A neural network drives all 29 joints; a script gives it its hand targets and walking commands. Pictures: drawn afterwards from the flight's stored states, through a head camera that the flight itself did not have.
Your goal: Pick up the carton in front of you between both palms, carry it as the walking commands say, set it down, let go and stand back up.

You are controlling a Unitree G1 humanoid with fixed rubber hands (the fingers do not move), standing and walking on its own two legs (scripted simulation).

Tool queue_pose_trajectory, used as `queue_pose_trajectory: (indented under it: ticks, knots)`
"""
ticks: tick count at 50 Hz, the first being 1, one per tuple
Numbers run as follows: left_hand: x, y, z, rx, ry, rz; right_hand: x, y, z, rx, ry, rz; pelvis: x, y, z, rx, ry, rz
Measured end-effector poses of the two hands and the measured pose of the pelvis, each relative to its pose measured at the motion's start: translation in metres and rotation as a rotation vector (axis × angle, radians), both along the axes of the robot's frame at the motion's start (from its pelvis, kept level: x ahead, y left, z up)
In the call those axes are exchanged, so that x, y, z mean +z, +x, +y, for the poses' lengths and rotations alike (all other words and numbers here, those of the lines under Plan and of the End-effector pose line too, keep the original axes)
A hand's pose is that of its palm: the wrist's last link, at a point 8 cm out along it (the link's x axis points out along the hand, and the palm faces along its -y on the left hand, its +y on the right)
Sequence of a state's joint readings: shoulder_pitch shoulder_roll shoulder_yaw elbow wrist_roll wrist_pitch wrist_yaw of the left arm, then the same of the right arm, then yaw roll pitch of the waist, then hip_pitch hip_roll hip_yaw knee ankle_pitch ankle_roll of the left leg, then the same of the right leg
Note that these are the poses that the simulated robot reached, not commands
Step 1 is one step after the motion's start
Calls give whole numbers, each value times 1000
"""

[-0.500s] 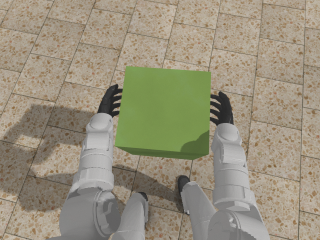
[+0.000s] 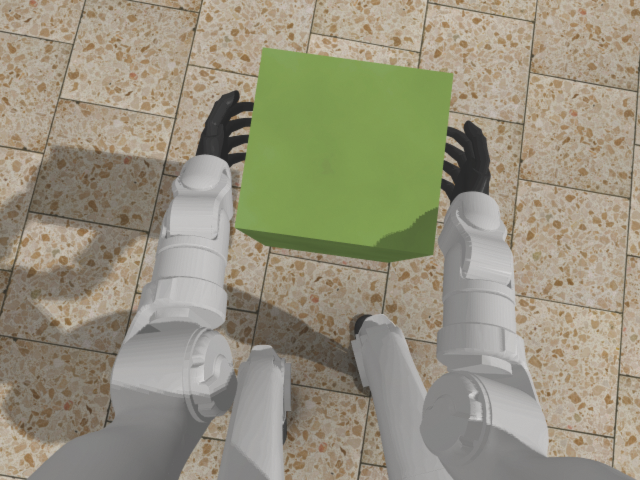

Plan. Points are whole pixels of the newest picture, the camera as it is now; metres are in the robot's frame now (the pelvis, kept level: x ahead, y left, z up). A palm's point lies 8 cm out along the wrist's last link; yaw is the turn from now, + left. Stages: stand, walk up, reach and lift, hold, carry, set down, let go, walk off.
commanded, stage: set down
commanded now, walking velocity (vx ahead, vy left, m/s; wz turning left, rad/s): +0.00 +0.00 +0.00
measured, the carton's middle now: (339, 178) +0.47 -0.08 -0.17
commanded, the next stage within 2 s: none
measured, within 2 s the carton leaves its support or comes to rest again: rests again in 1.64 s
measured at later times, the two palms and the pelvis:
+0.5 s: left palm (259, 161) +0.53 +0.03 -0.24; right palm (445, 201) +0.42 -0.25 -0.23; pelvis -0.03 +0.00 -0.11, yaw +1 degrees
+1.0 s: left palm (275, 165) +0.57 +0.01 -0.37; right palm (428, 204) +0.45 -0.27 -0.36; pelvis -0.03 +0.00 -0.18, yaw +1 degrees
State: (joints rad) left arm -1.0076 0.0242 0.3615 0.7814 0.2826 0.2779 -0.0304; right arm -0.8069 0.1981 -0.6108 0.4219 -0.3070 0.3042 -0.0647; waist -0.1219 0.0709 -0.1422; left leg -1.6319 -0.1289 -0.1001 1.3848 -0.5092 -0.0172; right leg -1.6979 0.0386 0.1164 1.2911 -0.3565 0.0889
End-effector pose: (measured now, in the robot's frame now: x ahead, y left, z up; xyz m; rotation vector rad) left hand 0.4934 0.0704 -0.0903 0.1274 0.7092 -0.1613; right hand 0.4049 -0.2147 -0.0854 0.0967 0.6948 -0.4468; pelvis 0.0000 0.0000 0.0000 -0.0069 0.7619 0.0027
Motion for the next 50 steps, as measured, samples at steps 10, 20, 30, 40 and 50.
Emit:
queue_pose_trajectory:
  ticks: [10, 20, 30, 40, 50]
  knots:
    - [-68, 16, -16, -39, 1, -1, -64, 9, -14, -31, -4, -1, -50, -12, 4, 16, -7, 66]
    - [-119, 33, -32, -75, 25, 12, -120, 16, -27, -54, 2, 19, -92, -26, 1, 23, -9, 74]
    - [-177, 50, -47, -118, 55, 23, -182, 24, -38, -73, 8, 40, -130, -36, -3, 25, -9, 64]
    - [-239, 67, -59, -165, 80, 34, -244, 32, -47, -95, 12, 59, -165, -39, -5, 25, -14, 34]
    - [-278, 75, -62, -188, 80, 54, -274, 40, -50, -87, -1, 87, -185, -33, -4, 54, -38, -3]
